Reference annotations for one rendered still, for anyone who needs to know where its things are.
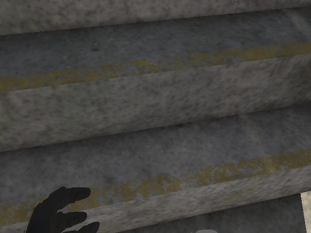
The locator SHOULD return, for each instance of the left robot hand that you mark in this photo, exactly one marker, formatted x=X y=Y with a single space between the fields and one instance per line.
x=45 y=218

